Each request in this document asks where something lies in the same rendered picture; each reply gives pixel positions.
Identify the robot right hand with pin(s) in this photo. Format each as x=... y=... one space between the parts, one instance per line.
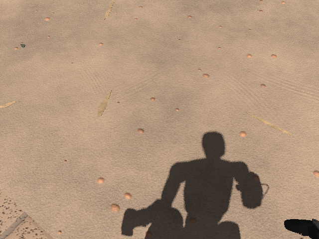
x=303 y=227

